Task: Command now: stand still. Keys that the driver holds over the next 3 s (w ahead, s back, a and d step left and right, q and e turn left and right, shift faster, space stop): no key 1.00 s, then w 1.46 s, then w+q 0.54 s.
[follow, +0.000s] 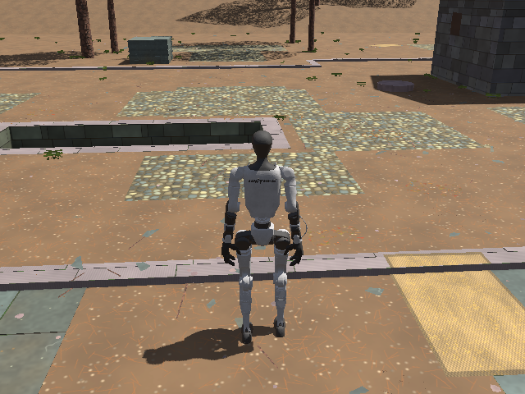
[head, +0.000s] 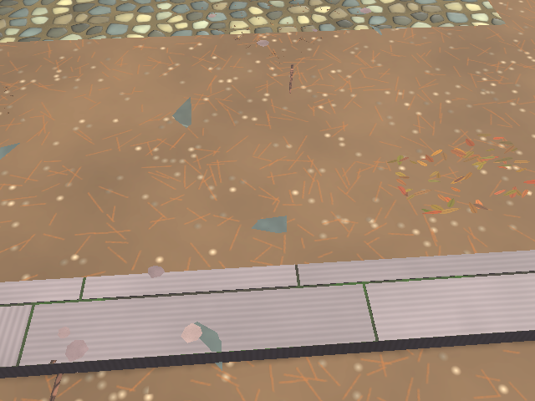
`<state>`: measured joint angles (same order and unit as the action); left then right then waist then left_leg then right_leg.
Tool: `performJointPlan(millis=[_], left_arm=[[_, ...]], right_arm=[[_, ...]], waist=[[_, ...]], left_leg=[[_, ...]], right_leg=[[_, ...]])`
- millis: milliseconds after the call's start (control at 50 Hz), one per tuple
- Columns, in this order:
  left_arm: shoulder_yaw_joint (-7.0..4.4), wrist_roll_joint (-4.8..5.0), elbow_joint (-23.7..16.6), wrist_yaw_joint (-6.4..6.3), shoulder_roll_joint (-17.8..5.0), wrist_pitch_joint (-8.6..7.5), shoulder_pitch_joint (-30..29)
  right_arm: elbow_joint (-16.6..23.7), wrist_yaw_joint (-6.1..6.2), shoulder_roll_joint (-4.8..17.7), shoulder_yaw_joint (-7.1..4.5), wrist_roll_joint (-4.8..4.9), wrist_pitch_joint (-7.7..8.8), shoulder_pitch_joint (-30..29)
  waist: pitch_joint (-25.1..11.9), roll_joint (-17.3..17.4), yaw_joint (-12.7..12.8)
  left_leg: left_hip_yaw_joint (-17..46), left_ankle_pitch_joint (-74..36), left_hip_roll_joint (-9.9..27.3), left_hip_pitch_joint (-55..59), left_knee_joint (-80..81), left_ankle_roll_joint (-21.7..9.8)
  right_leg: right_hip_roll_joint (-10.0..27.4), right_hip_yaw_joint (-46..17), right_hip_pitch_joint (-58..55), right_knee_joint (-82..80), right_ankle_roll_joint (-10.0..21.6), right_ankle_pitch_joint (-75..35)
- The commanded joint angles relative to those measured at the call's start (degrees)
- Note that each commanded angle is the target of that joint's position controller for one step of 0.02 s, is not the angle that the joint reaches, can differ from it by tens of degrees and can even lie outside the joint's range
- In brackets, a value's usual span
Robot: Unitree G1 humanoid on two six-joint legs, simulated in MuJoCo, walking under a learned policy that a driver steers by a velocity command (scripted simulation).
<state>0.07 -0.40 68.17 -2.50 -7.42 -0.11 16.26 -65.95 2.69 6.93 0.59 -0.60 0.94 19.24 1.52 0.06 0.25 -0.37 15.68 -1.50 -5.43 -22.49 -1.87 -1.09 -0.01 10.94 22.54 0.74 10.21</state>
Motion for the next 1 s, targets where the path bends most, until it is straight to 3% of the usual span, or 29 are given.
performJointPlan(millis=[20, 1000], left_arm=[[-0.47, 0.0, -0.2, -0.13, -3.9, -0.16, 3.9], [-0.17, 0.15, 0.1, -0.32, -2.9, -0.13, 6.0]], right_arm=[[0.1, 0.12, 3.8, -0.52, 0.01, 0.19, 5.0], [0.5, 0.12, 3.0, -0.48, 0.1, 0.9, 7.2]], waist=[[3.5, 0.3, 0.0], [3.9, 0.4, 0.0]], left_leg=[[5.5, -7.0, 6.4, -5.7, 5.1, -1.3], [5.6, -12.9, 6.6, -3.8, 5.3, -1.8]], right_leg=[[5.6, -5.4, -1.7, -2.9, 1.4, -6.1], [6.1, -4.4, -2.0, -1.5, 0.4, -7.7]])
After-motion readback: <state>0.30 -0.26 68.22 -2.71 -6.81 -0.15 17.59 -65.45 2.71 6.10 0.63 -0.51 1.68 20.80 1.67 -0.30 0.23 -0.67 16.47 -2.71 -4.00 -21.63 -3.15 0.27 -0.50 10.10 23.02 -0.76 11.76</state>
